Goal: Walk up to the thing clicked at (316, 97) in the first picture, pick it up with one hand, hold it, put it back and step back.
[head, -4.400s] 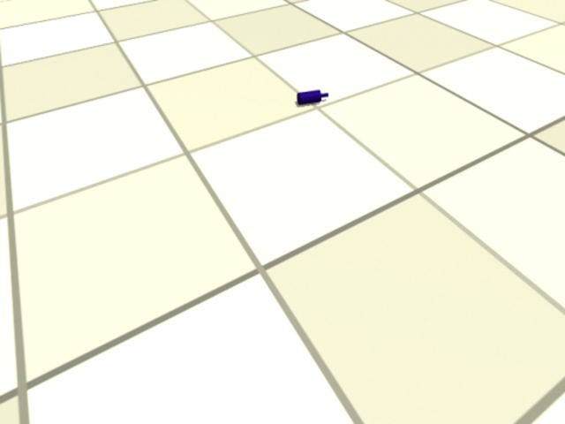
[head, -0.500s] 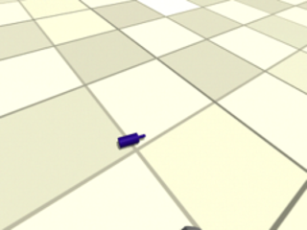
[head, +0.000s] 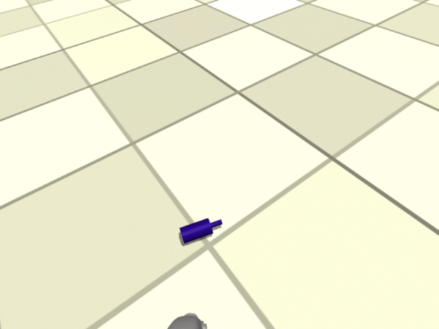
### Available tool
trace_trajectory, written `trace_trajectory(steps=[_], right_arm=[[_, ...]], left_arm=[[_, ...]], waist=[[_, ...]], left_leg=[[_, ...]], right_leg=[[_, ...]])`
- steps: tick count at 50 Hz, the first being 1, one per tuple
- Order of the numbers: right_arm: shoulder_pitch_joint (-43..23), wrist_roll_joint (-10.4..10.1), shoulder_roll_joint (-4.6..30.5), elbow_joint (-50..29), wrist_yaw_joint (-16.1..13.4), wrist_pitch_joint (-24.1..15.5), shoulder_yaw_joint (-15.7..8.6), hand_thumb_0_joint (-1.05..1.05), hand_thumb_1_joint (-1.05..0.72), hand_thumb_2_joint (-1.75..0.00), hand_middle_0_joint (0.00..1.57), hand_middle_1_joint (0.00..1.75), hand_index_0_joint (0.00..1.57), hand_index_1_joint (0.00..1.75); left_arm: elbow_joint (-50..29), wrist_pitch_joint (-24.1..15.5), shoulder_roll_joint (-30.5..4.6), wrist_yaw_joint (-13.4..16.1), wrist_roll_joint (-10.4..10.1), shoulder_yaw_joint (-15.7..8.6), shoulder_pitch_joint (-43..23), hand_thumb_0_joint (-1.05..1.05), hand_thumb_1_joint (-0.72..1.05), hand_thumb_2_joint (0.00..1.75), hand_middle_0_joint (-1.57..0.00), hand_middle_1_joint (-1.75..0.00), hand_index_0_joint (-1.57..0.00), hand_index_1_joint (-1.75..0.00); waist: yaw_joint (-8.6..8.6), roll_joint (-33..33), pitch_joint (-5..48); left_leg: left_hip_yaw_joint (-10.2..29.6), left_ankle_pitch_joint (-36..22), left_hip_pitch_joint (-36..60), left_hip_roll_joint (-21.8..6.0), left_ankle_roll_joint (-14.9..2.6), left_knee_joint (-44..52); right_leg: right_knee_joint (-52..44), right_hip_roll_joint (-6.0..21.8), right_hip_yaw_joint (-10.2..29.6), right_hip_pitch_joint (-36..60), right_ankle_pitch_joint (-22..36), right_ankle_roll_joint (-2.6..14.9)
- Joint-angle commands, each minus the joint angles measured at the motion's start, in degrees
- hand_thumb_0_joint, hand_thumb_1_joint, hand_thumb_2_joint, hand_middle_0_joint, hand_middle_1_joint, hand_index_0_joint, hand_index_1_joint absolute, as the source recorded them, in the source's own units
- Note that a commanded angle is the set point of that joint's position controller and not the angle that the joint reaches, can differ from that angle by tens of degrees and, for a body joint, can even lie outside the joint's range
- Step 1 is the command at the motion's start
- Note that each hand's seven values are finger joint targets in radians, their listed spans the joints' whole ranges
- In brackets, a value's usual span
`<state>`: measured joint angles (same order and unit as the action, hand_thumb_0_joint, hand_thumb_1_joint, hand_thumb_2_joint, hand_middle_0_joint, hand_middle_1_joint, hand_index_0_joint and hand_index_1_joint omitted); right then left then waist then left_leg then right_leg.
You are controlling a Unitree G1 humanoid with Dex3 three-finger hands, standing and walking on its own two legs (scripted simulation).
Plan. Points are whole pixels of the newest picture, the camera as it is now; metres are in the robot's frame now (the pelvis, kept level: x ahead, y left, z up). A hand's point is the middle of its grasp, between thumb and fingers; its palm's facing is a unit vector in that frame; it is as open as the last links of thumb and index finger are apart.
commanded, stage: walk up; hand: left
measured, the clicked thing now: (202, 228) +0.68 +0.19 -0.73
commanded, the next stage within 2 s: none
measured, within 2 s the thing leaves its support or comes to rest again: neither
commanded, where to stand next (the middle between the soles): +0.25 +0.01 m, yaw -1 degrees
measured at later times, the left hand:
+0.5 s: hand (109, 288) +0.23 +0.29 -0.15, palm faces -0.07 -0.91 -0.41, open 7.4 cm
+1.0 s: hand (118, 269) +0.28 +0.29 -0.16, palm faces -0.02 -0.94 -0.34, open 7.4 cm
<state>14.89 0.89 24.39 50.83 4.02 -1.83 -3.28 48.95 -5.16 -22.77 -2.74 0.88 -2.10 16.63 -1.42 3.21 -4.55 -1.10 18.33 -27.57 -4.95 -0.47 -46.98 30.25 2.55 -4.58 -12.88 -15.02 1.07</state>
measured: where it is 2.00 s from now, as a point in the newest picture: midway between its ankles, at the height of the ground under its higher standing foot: outside the picture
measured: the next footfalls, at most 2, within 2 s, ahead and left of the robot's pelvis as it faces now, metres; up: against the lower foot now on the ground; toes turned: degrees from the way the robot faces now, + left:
left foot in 0.10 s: +0.18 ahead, +0.15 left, +0.00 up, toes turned +6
right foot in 0.50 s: +0.29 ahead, -0.11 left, +0.00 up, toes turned -2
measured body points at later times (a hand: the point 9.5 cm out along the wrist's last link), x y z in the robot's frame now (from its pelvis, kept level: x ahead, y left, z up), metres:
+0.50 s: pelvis +0.15 +0.01 -0.02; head +0.18 +0.01 +0.43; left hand +0.23 +0.34 -0.12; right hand +0.18 -0.31 -0.13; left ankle +0.15 +0.15 -0.73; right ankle +0.25 -0.11 -0.74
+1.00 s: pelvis +0.21 +0.03 +0.00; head +0.23 +0.04 +0.45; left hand +0.28 +0.34 -0.14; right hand +0.30 -0.27 -0.12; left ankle +0.23 +0.15 -0.73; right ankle +0.25 -0.11 -0.73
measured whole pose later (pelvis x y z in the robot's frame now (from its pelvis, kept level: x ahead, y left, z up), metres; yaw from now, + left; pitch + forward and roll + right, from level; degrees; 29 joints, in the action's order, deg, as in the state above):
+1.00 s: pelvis +0.21 +0.03 +0.00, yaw +0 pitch -2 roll +0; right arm 8.2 0.3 20.8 60.1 0.8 -1.0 0.2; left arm 61.4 -1.0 -22.0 -0.8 -0.1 0.1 9.0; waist -0.9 -1.1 -3.8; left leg -2.4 16.6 -15.1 -1.4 -0.4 -34.0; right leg 32.4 2.1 -0.8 -16.1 -13.8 -1.6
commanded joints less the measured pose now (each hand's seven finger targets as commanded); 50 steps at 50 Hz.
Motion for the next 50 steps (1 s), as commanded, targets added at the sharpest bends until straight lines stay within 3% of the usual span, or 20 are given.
trace_trajectory(steps=[1,5,6,7,8,12,16,21,23,24,25,26,27,30,35,37,39,40,44,50], right_arm=[[0.88,0.1,9.78,-3.75,0.11,-2.13,-3.6,0.0,-0.9,-0.9,0.2,0.3,0.2,0.3],[9.92,0.54,12.63,-0.57,-1.0,-3.09,-5.29,0.0,-0.9,-0.9,0.2,0.3,0.2,0.3],[14.17,1.11,17.38,-0.44,-1.69,-3.54,-6.45,0.0,-0.9,-0.9,0.2,0.3,0.2,0.3],[13.24,0.24,21.11,-2.42,-1.83,-3.78,-6.79,0.0,-0.9,-0.9,0.2,0.3,0.2,0.3],[9.91,-0.94,20.55,-3.04,-1.86,-3.47,-6.65,0.0,-0.9,-0.9,0.2,0.3,0.2,0.3],[3.84,-0.59,15.16,-4.29,-2.59,-3.93,-4.35,0.0,-0.9,-0.9,0.2,0.3,0.2,0.3],[3.35,-0.12,15.29,-5.18,-2.67,-3.73,-4.18,0.0,-0.9,-0.9,0.2,0.3,0.2,0.3],[1.16,-0.73,13.29,-5.11,-3.33,-2.22,-2.51,0.0,-0.9,-0.9,0.2,0.3,0.2,0.3],[0.54,-1.72,9.6,-4.83,-3.61,-1.4,-1.05,0.0,-0.9,-0.9,0.2,0.3,0.2,0.3],[3.45,-1.88,7.71,-5.83,-3.42,-1.54,-0.48,0.0,-0.9,-0.9,0.2,0.3,0.2,0.3],[5.74,-1.5,4.96,-5.52,-3.37,-0.81,0.77,0.0,-0.9,-0.9,0.2,0.3,0.2,0.3],[3.95,-1.09,10.86,-4.29,-4.25,0.01,-1.38,0.0,-0.9,-0.9,0.2,0.3,0.2,0.3],[3.05,-1.0,12.47,-3.42,-4.47,0.21,-1.81,0.0,-0.9,-0.9,0.2,0.3,0.2,0.3],[5.35,-0.94,11.56,-0.22,-4.14,0.13,-1.73,0.0,-0.9,-0.9,0.2,0.3,0.2,0.3],[4.88,-0.4,8.52,3.04,-3.67,-0.09,-1.25,0.0,-0.9,-0.9,0.2,0.3,0.2,0.3],[4.83,0.17,9.4,4.41,-4.23,-0.71,-1.63,0.0,-0.9,-0.9,0.2,0.3,0.2,0.3],[-2.7,0.46,15.19,1.91,-4.44,-1.4,-2.02,0.0,-0.9,-0.9,0.2,0.3,0.2,0.3],[-6.25,-0.17,15.91,1.71,-4.14,-1.08,-2.04,0.0,-0.9,-0.9,0.2,0.3,0.2,0.3],[-9.5,-0.74,10.48,3.42,-3.96,-1.02,0.26,0.0,-0.9,-0.9,0.2,0.3,0.2,0.3],[-11.25,-0.96,10.21,6.78,-4.2,-0.69,0.63,0.0,-0.9,-0.9,0.2,0.3,0.2,0.3]], left_arm=[[-4.54,-0.79,-17.63,1.08,-0.33,-5.13,-0.71,0.0,0.9,0.9,-0.2,-0.3,-0.2,-0.3],[-4.87,0.2,-13.64,0.97,0.02,-3.28,-1.0,0.0,0.9,0.9,-0.2,-0.3,-0.2,-0.3],[-5.33,0.18,-9.1,0.8,-0.29,-1.95,0.36,0.0,0.9,0.9,-0.2,-0.3,-0.2,-0.3],[-4.79,0.58,-11.18,1.46,-0.82,-2.66,0.81,0.0,0.9,0.9,-0.2,-0.3,-0.2,-0.3],[-3.81,0.9,-15.61,2.22,-0.35,-3.37,-0.75,0.0,0.9,0.9,-0.2,-0.3,-0.2,-0.3],[0.32,1.04,-14.6,1.21,-0.92,-3.63,4.24,0.0,0.9,0.9,-0.2,-0.3,-0.2,-0.3],[-0.29,1.84,-12.36,0.06,-0.19,-3.53,1.11,0.0,0.9,0.9,-0.2,-0.3,-0.2,-0.3],[0.8,1.41,-9.43,1.65,-0.21,-3.03,0.95,0.0,0.9,0.9,-0.2,-0.3,-0.2,-0.3],[2.62,0.63,-10.84,2.57,-0.09,-3.54,3.3,0.0,0.9,0.9,-0.2,-0.3,-0.2,-0.3],[1.73,0.14,-15.32,2.57,0.32,-4.92,5.86,0.0,0.9,0.9,-0.2,-0.3,-0.2,-0.3],[0.51,-0.13,-18.44,2.81,0.21,-5.26,4.43,0.0,0.9,0.9,-0.2,-0.3,-0.2,-0.3],[0.19,0.4,-20.78,2.67,-0.25,-5.58,3.01,0.0,0.9,0.9,-0.2,-0.3,-0.2,-0.3],[-0.03,0.8,-19.68,2.8,-0.62,-5.33,2.06,0.0,0.9,0.9,-0.2,-0.3,-0.2,-0.3],[-0.48,1.24,-16.79,3.1,-0.2,-4.12,-2.21,0.0,0.9,0.9,-0.2,-0.3,-0.2,-0.3],[-0.59,2.23,-15.11,2.87,0.06,-3.29,-7.77,0.0,0.9,0.9,-0.2,-0.3,-0.2,-0.3],[0.01,3.02,-11.71,2.73,-0.77,-1.76,-8.41,0.0,0.9,0.9,-0.2,-0.3,-0.2,-0.3],[0.96,3.83,-7.89,2.73,-1.79,-0.45,-6.86,0.0,0.9,0.9,-0.2,-0.3,-0.2,-0.3],[3.45,4.13,-12.0,3.16,-1.35,-1.85,-7.77,0.0,0.9,0.9,-0.2,-0.3,-0.2,-0.3],[7.54,2.8,-11.05,3.1,-1.22,-1.18,-5.88,0.0,0.9,0.9,-0.2,-0.3,-0.2,-0.3],[10.3,2.56,-11.04,3.12,-1.61,0.27,-10.63,0.0,0.9,0.9,-0.2,-0.3,-0.2,-0.3]], waist=[[0.42,-12.53,2.26],[6.38,-1.31,5.03],[8.14,13.39,5.46],[7.56,14.12,3.6],[5.86,6.22,-0.26],[1.82,6.0,0.72],[2.63,6.6,-0.51],[0.86,4.62,4.15],[-1.3,-1.3,7.41],[-1.66,-11.39,10.77],[-0.28,-16.86,9.12],[-1.46,-13.07,7.63],[-1.32,-10.69,4.71],[0.65,-13.37,3.66],[2.18,-13.45,5.4],[3.17,-8.18,5.73],[0.73,7.17,3.44],[0.74,4.47,0.25],[-1.06,3.22,4.97],[0.49,0.26,6.19]], left_leg=[[-1.35,-5.94,6.42,-0.03,0.57,9.38],[-3.68,0.23,27.07,4.09,-1.15,15.72],[17.08,15.79,30.61,-7.77,-5.38,26.11],[40.07,22.72,27.65,-19.27,-11.97,36.51],[39.33,23.39,20.93,-20.72,-14.83,35.8],[15.59,2.09,17.03,-12.13,-11.27,31.24],[9.51,-0.24,13.66,-10.86,-12.66,31.69],[2.57,-28.34,12.04,-9.1,-10.31,18.37],[-0.17,-20.53,9.71,-4.84,-5.77,8.61],[-2.99,-6.78,4.82,-0.62,-4.39,-1.89],[-2.21,12.37,-4.07,4.67,-1.8,-9.46],[1.28,18.28,-4.61,3.81,-1.97,-14.25],[3.61,17.24,-5.81,2.42,-1.7,-15.41],[2.9,9.73,-2.81,0.69,-0.96,-9.63],[-1.53,1.3,12.0,3.27,-0.46,8.64],[-0.54,-4.6,19.14,3.7,-1.0,16.34],[25.4,12.52,10.2,-12.19,-6.53,31.79],[25.72,16.14,1.64,-13.97,-10.08,32.46],[9.2,-5.11,6.85,-4.64,-3.1,22.61],[7.03,-9.25,14.79,-3.35,-2.39,23.82]], right_leg=[[-12.36,12.45,10.37,-4.26,-8.38,11.05],[6.4,7.39,4.57,-16.58,-9.43,6.84],[26.79,1.61,-0.44,-24.48,-7.45,2.98],[34.95,-4.04,3.03,-30.88,-16.15,1.88],[38.12,-0.06,8.72,-30.21,-15.47,2.21],[29.1,4.18,7.58,-22.18,-5.59,0.78],[19.07,3.69,4.48,-17.67,-3.65,-0.85],[6.65,-0.43,0.28,-4.84,4.73,-0.34],[-1.37,-1.12,2.0,4.13,12.08,1.27],[-5.89,5.58,12.42,10.36,4.78,3.46],[-12.84,18.36,33.45,10.9,-2.32,8.25],[-12.86,21.6,37.01,7.65,-6.24,14.97],[-12.46,20.17,34.3,4.93,-7.49,15.57],[-11.59,13.88,22.01,-0.21,-8.11,11.55],[-5.68,11.29,13.1,-9.78,-2.99,9.74],[-0.02,9.6,11.12,-15.48,-4.93,6.13],[9.64,-0.27,4.26,-15.23,-11.67,0.37],[14.23,0.37,5.35,-8.23,-13.89,0.42],[-1.15,1.89,7.03,1.72,4.24,0.81],[-4.3,3.77,8.14,0.92,10.05,0.81]])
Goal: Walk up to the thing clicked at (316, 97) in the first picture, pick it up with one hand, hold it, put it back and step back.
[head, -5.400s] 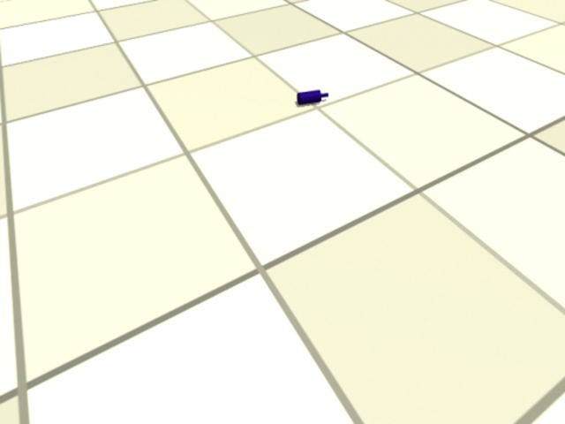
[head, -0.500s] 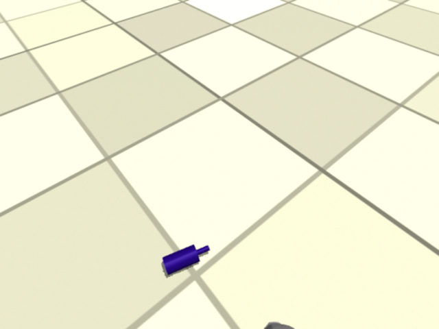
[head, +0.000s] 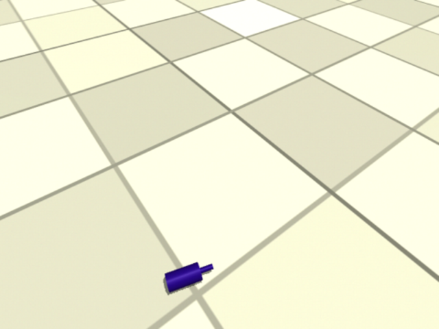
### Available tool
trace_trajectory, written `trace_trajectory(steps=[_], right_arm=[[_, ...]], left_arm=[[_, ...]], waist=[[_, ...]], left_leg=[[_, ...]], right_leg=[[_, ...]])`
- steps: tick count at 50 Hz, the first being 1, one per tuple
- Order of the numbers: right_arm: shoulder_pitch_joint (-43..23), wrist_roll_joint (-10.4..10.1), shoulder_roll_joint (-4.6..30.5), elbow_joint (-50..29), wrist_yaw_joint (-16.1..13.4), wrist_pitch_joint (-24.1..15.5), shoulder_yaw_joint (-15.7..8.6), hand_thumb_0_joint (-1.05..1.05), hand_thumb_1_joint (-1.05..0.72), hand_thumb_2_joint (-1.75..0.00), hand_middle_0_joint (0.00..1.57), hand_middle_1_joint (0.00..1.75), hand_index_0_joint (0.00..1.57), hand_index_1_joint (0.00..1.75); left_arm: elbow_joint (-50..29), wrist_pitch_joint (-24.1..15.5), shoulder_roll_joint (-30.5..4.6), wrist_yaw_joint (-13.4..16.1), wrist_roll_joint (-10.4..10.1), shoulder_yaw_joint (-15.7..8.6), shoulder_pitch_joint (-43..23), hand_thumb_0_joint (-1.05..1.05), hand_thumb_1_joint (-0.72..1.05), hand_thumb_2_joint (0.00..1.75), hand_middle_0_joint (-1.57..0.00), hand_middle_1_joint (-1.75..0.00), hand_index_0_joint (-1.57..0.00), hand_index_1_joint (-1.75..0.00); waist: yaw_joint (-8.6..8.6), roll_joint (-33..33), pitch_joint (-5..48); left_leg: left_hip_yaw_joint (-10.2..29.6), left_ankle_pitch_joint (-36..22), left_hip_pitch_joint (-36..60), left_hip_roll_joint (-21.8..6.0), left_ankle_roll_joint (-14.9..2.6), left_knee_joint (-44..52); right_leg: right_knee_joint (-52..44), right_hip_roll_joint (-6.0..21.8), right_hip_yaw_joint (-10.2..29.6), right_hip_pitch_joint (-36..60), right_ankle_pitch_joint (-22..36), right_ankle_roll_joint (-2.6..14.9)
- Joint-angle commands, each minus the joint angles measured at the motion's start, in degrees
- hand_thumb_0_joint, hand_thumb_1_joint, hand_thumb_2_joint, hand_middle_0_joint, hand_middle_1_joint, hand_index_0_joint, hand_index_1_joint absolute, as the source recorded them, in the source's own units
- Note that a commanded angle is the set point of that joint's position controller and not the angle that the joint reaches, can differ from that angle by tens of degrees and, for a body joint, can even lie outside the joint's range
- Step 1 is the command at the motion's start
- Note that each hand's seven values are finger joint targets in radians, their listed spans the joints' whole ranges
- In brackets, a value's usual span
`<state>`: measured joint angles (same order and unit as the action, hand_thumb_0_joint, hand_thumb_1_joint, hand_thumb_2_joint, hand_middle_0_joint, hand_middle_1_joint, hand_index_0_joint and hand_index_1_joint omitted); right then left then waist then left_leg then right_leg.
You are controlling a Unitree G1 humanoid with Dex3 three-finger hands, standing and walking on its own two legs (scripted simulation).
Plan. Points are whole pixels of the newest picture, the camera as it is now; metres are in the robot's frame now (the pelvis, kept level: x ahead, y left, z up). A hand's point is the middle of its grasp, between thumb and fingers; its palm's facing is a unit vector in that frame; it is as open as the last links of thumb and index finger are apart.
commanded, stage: walk up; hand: left
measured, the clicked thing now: (190, 274) +0.46 +0.16 -0.72
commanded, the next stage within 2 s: stand in 1.12 s
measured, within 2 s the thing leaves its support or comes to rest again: neither
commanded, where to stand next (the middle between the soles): +0.03 -0.02 m, yaw -1 degrees
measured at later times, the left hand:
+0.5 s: hand out of the picture +0.10 +0.25 -0.14, palm faces -0.01 -0.94 -0.34, open 7.4 cm
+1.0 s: hand out of the picture +0.11 +0.24 -0.14, palm faces -0.02 -0.94 -0.33, open 7.4 cm
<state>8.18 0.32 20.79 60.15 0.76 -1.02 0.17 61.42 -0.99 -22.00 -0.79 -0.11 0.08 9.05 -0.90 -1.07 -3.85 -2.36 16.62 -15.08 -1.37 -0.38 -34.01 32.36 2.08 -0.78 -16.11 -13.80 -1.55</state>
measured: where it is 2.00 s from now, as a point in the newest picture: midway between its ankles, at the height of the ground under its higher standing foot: outside the picture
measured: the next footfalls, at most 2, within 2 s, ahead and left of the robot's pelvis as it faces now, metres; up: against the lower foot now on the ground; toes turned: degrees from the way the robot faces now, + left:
none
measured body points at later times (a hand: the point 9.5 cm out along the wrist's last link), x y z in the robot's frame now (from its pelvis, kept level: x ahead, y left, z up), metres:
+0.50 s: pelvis +0.02 -0.01 +0.02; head +0.02 -0.01 +0.47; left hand +0.11 +0.30 -0.11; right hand +0.12 -0.31 -0.11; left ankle +0.02 +0.11 -0.73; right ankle +0.04 -0.14 -0.73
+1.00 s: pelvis +0.02 -0.01 +0.02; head +0.03 -0.01 +0.47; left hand +0.11 +0.29 -0.11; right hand +0.09 -0.31 -0.12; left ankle +0.02 +0.11 -0.73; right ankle +0.04 -0.14 -0.73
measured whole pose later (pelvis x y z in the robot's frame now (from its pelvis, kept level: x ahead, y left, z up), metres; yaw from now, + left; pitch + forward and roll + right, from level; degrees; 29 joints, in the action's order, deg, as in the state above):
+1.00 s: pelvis +0.02 -0.01 +0.02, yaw +0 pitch -2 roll +0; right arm 5.3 0.5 20.1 67.5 0.5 -0.2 -0.6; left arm 67.4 -0.6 -19.2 -0.7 0.7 -0.7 3.6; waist 0.3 0.3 -2.9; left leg -2.8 10.7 -5.8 -1.4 0.5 -18.7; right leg 19.1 1.7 -0.7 -7.9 -8.9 -1.1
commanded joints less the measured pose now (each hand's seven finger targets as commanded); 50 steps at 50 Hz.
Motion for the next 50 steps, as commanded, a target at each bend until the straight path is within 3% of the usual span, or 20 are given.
trace_trajectory(steps=[1,7,15,34,50], right_arm=[[-4.33,-0.56,13.34,-2.01,-0.93,-1.41,-2.67,0.0,-0.9,-0.9,0.2,0.3,0.2,0.3],[-6.05,-0.8,12.55,0.6,-0.94,-0.99,-2.61,0.0,-0.9,-0.9,0.2,0.3,0.2,0.3],[-9.08,-0.49,11.96,2.74,-0.67,-0.66,-2.57,0.0,-0.9,-0.9,0.2,0.3,0.2,0.3],[-7.39,-0.06,11.59,3.53,-0.79,-0.68,-2.64,0.0,-0.9,-0.9,0.2,0.3,0.2,0.3],[-5.85,0.17,11.66,3.42,-0.95,-0.65,-2.72,0.0,-0.9,-0.9,0.2,0.3,0.2,0.3]], left_arm=[[-1.61,-1.66,-11.9,1.17,-0.61,-1.83,-3.5,0.0,0.9,0.9,-0.2,-0.3,-0.2,-0.3],[0.78,-1.71,-11.39,1.33,-0.47,-1.64,-5.98,0.0,0.9,0.9,-0.2,-0.3,-0.2,-0.3],[2.84,-1.37,-10.32,1.23,-0.1,-1.56,-8.2,0.0,0.9,0.9,-0.2,-0.3,-0.2,-0.3],[2.76,-0.93,-10.24,1.1,0.55,-2.6,-9.02,0.0,0.9,0.9,-0.2,-0.3,-0.2,-0.3],[2.2,-0.68,-9.87,1.15,0.63,-2.8,-8.83,0.0,0.9,0.9,-0.2,-0.3,-0.2,-0.3]], waist=[[0.28,3.27,5.78],[0.91,0.89,8.43],[0.72,0.52,6.61],[0.98,0.74,5.4],[1.17,1.17,5.79]], left_leg=[[7.76,-9.08,3.06,-6.58,-2.28,10.84],[5.93,-15.51,8.47,-6.32,-1.69,12.21],[5.59,-13.13,9.69,-6.34,-0.98,16.96],[5.24,-9.06,9.07,-5.97,-0.51,19.11],[5.11,-11.06,9.25,-6.07,-0.55,19.11]], right_leg=[[-7.25,4.53,4.93,4.59,9.95,3.44],[-10.74,5.9,5.12,7.68,15.43,3.04],[-14.96,5.89,5.07,8.14,12.35,1.9],[-16.92,5.51,5.11,9.13,8.65,1.89],[-16.18,5.31,4.81,9.91,11.12,1.92]])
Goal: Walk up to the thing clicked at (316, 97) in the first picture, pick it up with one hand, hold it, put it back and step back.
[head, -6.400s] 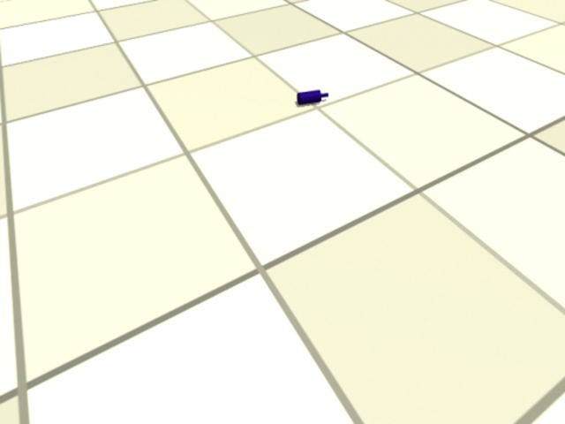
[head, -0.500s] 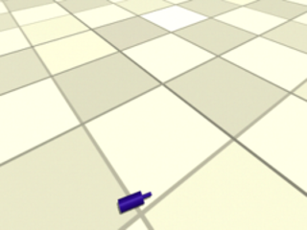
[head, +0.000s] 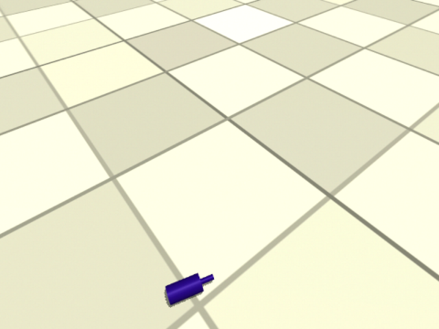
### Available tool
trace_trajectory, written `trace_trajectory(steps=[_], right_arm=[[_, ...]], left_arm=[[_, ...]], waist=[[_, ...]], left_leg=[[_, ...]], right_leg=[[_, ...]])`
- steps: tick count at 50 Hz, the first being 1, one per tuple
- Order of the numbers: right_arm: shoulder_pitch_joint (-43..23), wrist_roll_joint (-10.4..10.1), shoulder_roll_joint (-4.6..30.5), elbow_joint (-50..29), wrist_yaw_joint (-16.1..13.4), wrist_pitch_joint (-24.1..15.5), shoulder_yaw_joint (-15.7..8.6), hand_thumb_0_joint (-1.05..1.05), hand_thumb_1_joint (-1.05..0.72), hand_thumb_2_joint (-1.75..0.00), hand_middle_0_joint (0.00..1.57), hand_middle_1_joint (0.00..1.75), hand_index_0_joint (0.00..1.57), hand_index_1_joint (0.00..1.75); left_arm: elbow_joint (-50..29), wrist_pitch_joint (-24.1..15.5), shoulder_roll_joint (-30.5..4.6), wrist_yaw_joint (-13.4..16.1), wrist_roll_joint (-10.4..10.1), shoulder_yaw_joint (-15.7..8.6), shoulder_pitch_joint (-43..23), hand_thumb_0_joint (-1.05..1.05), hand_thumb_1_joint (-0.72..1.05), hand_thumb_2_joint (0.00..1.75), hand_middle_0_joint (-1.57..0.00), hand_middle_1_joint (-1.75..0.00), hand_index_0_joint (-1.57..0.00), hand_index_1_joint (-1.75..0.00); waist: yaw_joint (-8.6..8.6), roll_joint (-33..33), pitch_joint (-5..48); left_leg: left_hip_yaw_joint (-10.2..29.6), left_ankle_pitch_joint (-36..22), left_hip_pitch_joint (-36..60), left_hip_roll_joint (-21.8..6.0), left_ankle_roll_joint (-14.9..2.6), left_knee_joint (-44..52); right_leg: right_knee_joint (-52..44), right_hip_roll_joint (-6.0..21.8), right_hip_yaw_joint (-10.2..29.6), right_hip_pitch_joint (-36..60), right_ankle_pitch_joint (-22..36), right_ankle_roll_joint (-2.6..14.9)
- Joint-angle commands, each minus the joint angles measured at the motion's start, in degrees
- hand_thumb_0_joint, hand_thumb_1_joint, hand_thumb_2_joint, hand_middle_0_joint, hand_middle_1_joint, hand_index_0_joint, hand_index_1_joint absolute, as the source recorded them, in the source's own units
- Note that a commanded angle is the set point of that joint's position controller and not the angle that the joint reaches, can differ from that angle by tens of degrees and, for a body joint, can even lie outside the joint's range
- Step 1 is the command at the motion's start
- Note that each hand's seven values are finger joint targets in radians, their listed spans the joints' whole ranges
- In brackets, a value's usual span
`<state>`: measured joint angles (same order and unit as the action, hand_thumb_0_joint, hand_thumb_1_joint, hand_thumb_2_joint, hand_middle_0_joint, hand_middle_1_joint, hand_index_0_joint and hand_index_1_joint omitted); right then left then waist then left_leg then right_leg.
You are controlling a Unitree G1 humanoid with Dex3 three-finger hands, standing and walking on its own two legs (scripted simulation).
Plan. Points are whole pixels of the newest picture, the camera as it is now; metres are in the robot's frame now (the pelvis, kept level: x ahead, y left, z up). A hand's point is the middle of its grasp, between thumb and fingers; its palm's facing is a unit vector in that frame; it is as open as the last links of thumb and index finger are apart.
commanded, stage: walk up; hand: left
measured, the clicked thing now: (191, 285) +0.44 +0.17 -0.74
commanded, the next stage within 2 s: stand in 0.12 s
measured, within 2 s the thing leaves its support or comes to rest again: neither
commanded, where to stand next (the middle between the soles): +0.01 -0.01 m, yaw -1 degrees
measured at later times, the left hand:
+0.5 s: hand out of the picture +0.08 +0.25 -0.15, palm faces -0.02 -0.94 -0.33, open 7.4 cm
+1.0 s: hand out of the picture +0.07 +0.24 -0.15, palm faces -0.02 -0.94 -0.34, open 7.4 cm
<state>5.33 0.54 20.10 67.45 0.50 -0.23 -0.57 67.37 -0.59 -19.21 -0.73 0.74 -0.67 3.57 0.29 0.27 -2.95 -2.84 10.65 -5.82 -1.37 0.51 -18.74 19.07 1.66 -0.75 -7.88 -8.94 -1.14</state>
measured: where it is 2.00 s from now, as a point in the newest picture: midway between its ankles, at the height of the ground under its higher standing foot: outside the picture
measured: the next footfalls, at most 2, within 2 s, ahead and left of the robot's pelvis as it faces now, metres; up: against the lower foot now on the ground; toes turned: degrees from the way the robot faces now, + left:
none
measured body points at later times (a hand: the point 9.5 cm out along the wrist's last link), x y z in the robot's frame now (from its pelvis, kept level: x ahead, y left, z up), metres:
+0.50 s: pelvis +0.00 -0.01 +0.00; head +0.01 -0.01 +0.45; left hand +0.08 +0.29 -0.13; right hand +0.09 -0.30 -0.13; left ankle +0.00 +0.12 -0.75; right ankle +0.02 -0.13 -0.75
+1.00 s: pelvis +0.00 -0.01 +0.00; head +0.01 -0.02 +0.45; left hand +0.08 +0.29 -0.13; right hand +0.08 -0.31 -0.14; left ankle +0.00 +0.12 -0.75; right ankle +0.02 -0.13 -0.75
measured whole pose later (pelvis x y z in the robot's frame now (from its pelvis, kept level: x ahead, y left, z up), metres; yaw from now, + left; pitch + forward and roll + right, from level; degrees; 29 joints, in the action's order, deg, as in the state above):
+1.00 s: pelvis +0.00 -0.01 +0.00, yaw +0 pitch -2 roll +0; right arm 6.0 0.9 20.1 65.9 0.5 -0.2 -0.2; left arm 65.3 -0.6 -20.0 -0.8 0.6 0.1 5.9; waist 0.0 0.3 -2.6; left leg -2.1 10.0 -5.1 -2.2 1.5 -17.6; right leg 18.7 0.9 -1.5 -7.4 -9.0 -0.1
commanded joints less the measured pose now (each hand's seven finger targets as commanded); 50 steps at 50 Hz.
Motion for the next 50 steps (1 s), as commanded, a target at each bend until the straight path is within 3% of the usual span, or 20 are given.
trace_trajectory(steps=[1,5,7,12,19,30,42,50], right_arm=[[-2.75,-0.16,12.23,-3.82,-0.69,-1.48,-1.92,0.0,-0.9,-0.9,0.2,0.3,0.2,0.3],[-3.25,-0.17,12.18,-4.11,-0.72,-1.41,-2.08,0.0,-0.9,-0.9,0.2,0.3,0.2,0.3],[-3.46,0.12,11.91,-4.61,-0.86,-1.49,-1.94,0.0,-0.9,-0.9,0.2,0.3,0.2,0.3],[-3.59,0.07,12.41,-4.73,-0.8,-1.48,-2.13,0.0,-0.9,-0.9,0.2,0.3,0.2,0.3],[-3.7,0.01,11.76,-4.75,-0.63,-1.37,-1.89,0.0,-0.9,-0.9,0.2,0.3,0.2,0.3],[-3.29,0.02,11.99,-5.03,-0.63,-1.44,-1.88,0.0,-0.9,-0.9,0.2,0.3,0.2,0.3],[-2.17,0.08,12.0,-5.07,-0.63,-1.25,-1.84,0.0,-0.9,-0.9,0.2,0.3,0.2,0.3],[-1.8,0.12,12.23,-5.21,-0.73,-1.37,-1.78,0.0,-0.9,-0.9,0.2,0.3,0.2,0.3]], left_arm=[[-3.77,-1.08,-12.6,1.07,-0.29,-2.06,-3.05,0.0,0.9,0.9,-0.2,-0.3,-0.2,-0.3],[-3.73,-1.03,-12.39,1.09,-0.19,-1.99,-2.93,0.0,0.9,0.9,-0.2,-0.3,-0.2,-0.3],[-4.45,-1.02,-12.59,1.12,-0.5,-1.82,-3.0,0.0,0.9,0.9,-0.2,-0.3,-0.2,-0.3],[-4.87,-1.22,-12.41,1.15,-0.33,-1.45,-1.99,0.0,0.9,0.9,-0.2,-0.3,-0.2,-0.3],[-5.06,-1.1,-12.82,1.11,-0.41,-1.39,-1.93,0.0,0.9,0.9,-0.2,-0.3,-0.2,-0.3],[-5.63,-1.21,-13.14,1.08,-0.3,-1.37,-0.95,0.0,0.9,0.9,-0.2,-0.3,-0.2,-0.3],[-5.55,-1.19,-13.71,1.14,-0.29,-1.5,-0.53,0.0,0.9,0.9,-0.2,-0.3,-0.2,-0.3],[-5.8,-1.14,-13.37,1.02,-0.29,-1.43,-0.43,0.0,0.9,0.9,-0.2,-0.3,-0.2,-0.3]], waist=[[-0.18,-0.04,5.4],[-0.16,-0.4,4.77],[0.05,-0.65,5.38],[0.1,-0.05,6.34],[-0.09,-0.25,4.12],[-0.12,0.25,5.11],[0.03,-0.99,3.73],[-0.17,-0.52,4.52]], left_leg=[[5.62,-5.81,0.52,-6.18,-1.45,3.76],[5.57,-5.62,0.61,-6.17,-1.61,3.55],[6.18,-9.08,1.03,-7.15,-0.92,3.88],[5.87,-10.23,2.76,-7.18,-0.99,3.5],[6.14,-5.53,0.15,-6.7,-0.64,4.73],[6.01,-7.43,1.29,-6.85,-0.84,4.1],[6.08,-5.04,1.26,-6.72,-0.81,4.25],[6.0,-5.65,0.9,-6.93,-1.04,4.01]], right_leg=[[-2.6,5.82,5.07,1.78,6.77,1.51],[-2.97,5.46,4.84,0.84,5.91,1.52],[-2.44,6.16,4.9,1.82,7.59,1.78],[-3.22,6.35,4.84,1.66,9.28,1.5],[-4.03,6.03,4.69,1.55,3.97,1.55],[-3.68,6.35,4.83,1.82,7.35,1.92],[-4.19,5.97,4.93,0.22,3.59,1.89],[-3.81,6.34,5.29,1.34,5.68,2.19]])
